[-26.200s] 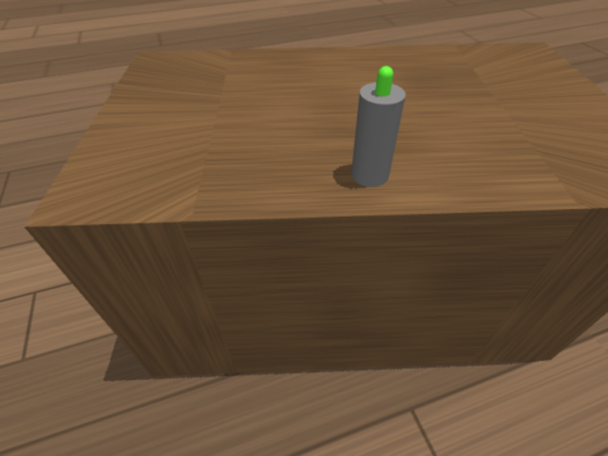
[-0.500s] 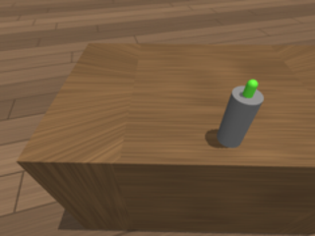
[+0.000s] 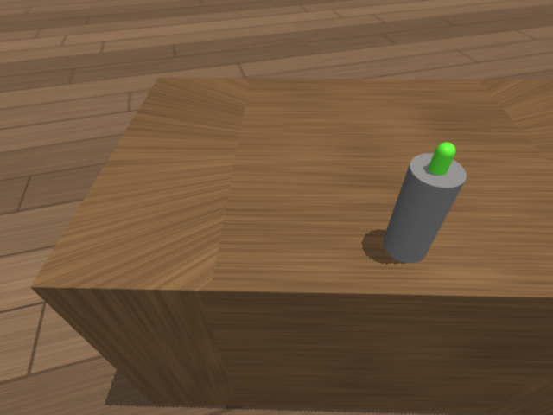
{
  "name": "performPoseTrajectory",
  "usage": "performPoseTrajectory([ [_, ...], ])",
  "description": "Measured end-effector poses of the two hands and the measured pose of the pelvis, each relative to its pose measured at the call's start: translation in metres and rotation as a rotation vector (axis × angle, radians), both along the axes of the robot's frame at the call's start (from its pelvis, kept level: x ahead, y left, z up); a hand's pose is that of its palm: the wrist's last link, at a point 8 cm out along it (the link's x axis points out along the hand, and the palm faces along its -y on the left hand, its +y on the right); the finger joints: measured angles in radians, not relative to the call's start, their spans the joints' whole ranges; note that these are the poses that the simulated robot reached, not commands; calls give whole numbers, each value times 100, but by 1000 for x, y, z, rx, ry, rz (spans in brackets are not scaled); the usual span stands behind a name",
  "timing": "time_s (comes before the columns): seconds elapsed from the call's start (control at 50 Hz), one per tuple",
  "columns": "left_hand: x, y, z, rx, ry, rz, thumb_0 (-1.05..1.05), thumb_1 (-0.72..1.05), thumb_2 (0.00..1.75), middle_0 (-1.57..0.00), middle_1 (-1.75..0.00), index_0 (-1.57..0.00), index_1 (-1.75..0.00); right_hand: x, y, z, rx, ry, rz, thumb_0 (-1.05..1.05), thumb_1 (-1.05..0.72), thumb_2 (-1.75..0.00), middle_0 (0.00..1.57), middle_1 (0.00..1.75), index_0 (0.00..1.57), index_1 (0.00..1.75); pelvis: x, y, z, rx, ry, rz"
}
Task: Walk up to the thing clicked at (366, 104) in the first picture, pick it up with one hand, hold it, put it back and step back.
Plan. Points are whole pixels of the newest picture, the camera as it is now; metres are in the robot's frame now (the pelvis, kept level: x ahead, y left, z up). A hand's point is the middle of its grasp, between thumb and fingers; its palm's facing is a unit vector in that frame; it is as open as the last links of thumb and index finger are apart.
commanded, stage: stand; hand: right
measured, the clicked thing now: (423, 202) +0.43 -0.22 +0.08
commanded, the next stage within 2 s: none
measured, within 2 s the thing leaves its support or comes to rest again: neither
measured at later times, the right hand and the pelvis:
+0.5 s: hand out of the picture +0.06 -0.25 -0.16, palm faces -0.05 +0.94 -0.34, open 7.7 cm; pelvis +0.00 +0.00 +0.00, yaw +0 degrees
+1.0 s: hand out of the picture +0.08 -0.25 -0.16, palm faces -0.05 +0.94 -0.35, open 7.4 cm; pelvis +0.01 +0.00 +0.00, yaw +0 degrees
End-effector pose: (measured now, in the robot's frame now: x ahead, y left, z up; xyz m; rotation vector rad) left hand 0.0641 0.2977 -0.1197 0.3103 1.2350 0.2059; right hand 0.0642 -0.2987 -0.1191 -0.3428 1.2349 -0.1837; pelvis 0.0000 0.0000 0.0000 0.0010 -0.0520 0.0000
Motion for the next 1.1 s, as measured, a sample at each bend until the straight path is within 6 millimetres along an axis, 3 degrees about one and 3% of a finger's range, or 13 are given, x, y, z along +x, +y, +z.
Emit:
performPoseTrajectory([
  [0.1,0,-1,-1,-3,-4,2,0,90,90,-21,-30,-21,-30,-2,0,0,0,2,-1,0,22,-36,16,21,16,22,-1,-1,0,1,0,1],
  [0.24,-3,-1,-1,-4,9,2,0,90,90,-21,-30,-21,-30,-6,0,-1,4,16,-6,0,-25,-71,19,27,19,28,-1,-2,0,0,3,1],
  [0.34,-5,-1,-1,-3,18,5,0,90,90,-21,-30,-21,-30,-8,0,-2,6,28,-7,0,-59,-82,20,29,20,29,0,-2,0,-1,6,0],
  [0.44,-5,0,-1,0,25,7,0,90,90,-21,-30,-21,-30,-8,1,-3,8,35,-7,0,-78,-87,20,29,20,30,2,-1,0,0,9,0],
  [0.62,2,1,-1,1,21,7,0,90,90,-21,-30,-21,-30,-1,2,-3,8,30,-1,1,-88,-89,20,29,20,30,6,-1,0,0,14,1],
  [1.1,15,1,1,3,-3,7,0,90,90,-21,-30,-21,-30,16,3,-1,8,3,6,1,-90,-89,20,30,20,30,12,0,0,1,14,3],
])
